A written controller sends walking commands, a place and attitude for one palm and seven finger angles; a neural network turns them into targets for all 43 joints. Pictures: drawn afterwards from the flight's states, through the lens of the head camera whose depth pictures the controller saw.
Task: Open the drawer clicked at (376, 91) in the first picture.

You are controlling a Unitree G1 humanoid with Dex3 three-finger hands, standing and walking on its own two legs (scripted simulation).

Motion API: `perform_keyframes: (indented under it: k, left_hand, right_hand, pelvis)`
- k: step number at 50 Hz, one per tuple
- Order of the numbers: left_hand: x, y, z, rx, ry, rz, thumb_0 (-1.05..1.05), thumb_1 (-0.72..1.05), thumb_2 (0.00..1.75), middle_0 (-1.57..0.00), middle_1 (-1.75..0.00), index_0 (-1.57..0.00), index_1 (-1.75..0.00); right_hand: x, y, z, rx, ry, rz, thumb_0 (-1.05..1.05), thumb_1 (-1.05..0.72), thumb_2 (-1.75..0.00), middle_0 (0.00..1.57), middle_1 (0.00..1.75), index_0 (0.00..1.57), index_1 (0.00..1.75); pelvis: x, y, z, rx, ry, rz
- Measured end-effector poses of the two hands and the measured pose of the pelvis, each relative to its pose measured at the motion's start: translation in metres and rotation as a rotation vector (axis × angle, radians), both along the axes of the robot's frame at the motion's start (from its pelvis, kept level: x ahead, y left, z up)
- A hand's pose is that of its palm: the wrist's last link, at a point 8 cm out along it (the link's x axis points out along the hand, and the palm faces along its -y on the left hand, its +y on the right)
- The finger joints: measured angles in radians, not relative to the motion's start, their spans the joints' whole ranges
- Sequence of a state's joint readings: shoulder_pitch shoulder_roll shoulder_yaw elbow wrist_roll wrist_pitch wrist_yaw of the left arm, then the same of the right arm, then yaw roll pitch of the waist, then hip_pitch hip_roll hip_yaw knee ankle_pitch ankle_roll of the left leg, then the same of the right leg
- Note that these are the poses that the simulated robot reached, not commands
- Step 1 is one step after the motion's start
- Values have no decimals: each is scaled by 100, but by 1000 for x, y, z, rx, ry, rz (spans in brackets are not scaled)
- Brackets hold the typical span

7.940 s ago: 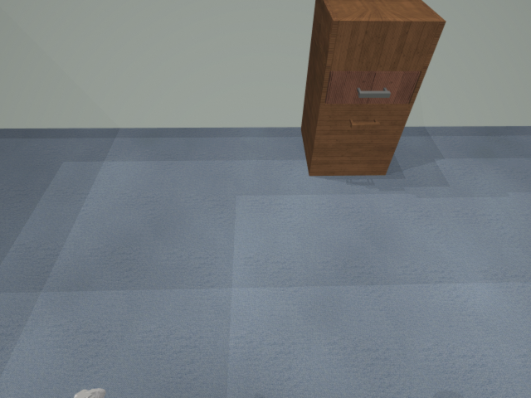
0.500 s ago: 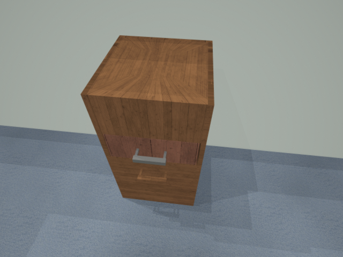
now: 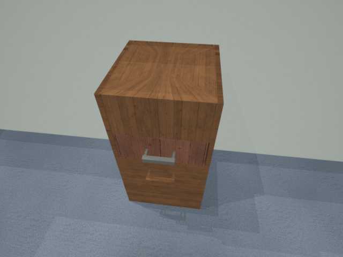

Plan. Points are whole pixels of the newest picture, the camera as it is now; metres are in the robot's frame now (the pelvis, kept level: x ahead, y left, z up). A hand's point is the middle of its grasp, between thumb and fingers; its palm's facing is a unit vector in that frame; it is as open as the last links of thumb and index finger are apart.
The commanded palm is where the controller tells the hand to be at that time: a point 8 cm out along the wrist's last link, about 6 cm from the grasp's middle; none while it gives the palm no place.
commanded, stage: come to a stop and stand still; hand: left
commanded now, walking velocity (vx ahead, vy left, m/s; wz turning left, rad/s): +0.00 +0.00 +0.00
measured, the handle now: (159, 156) +0.55 +0.09 -0.22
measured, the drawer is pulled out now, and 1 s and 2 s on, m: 0.00 0.00 0.00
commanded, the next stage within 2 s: look again from close up in 0.42 s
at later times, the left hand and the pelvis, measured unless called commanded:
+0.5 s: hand out of the picture -0.01 +0.16 -0.16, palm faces +0.07 -0.98 -0.19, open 7.4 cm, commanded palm none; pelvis +0.01 +0.00 +0.01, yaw +2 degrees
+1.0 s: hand out of the picture +0.05 +0.16 -0.16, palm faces +0.08 -0.97 -0.22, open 7.3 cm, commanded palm none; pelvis +0.04 -0.02 +0.01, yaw +3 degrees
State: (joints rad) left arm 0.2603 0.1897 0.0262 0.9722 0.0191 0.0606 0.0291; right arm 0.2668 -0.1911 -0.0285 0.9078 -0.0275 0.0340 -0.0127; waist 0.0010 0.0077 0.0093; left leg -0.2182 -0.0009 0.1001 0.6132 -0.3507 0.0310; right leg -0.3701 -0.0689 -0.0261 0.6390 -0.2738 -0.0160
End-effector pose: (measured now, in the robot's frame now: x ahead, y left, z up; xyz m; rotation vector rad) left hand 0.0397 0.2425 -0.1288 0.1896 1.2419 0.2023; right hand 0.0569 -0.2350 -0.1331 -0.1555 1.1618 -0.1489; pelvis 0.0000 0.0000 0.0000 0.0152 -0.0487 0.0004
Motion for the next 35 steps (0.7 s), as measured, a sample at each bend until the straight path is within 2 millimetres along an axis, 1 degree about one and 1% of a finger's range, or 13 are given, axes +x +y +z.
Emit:
perform_keyframes:
  k: [4,7,11,15,17,20,26,30,35]
  left_hand:
    - [-29,10,5,17,30,13,1,91,90,-20,-29,-20,-30]
    - [-49,12,8,21,65,28,1,91,90,-20,-29,-20,-30]
    - [-69,7,10,11,106,50,1,91,90,-20,-29,-20,-30]
    - [-78,-4,9,-13,135,66,1,91,90,-20,-29,-20,-30]
    - [-78,-10,8,-27,145,69,1,91,90,-20,-29,-20,-30]
    - [-73,-19,6,-46,153,66,1,91,90,-20,-29,-20,-30]
    - [-50,-34,3,-70,140,48,1,91,90,-20,-29,-20,-30]
    - [-37,-33,3,-59,137,44,2,93,90,-20,-29,-21,-30]
    - [-20,-33,5,-45,113,44,2,93,90,-20,-29,-20,-30]
  right_hand:
    - [7,12,-1,28,-38,32,1,-91,-90,19,29,20,30]
    - [7,14,-1,35,-37,46,0,-92,-90,20,29,20,30]
    - [-3,14,-3,38,4,60,0,-92,-90,20,29,20,30]
    - [-21,12,-6,36,76,61,0,-92,-90,20,29,20,30]
    - [-30,11,-7,36,113,55,1,-91,-90,20,29,20,30]
    - [-44,10,-8,38,164,40,1,-91,-90,20,29,20,30]
    - [-63,10,-7,45,241,14,1,-91,-90,20,29,20,30]
    - [-65,11,-7,54,267,3,1,-91,-90,20,29,20,30]
    - [-58,12,-8,64,275,2,1,-91,-90,20,29,20,30]
  pelvis:
    - [-4,4,1,5,-13,1]
    - [-6,6,4,4,-10,5]
    - [-6,6,7,5,1,21]
    - [-4,5,8,5,11,33]
    - [-2,5,9,6,16,35]
    - [1,3,10,6,20,35]
    - [11,-3,12,6,26,37]
    - [18,-8,12,3,26,38]
    - [26,-13,13,0,25,40]
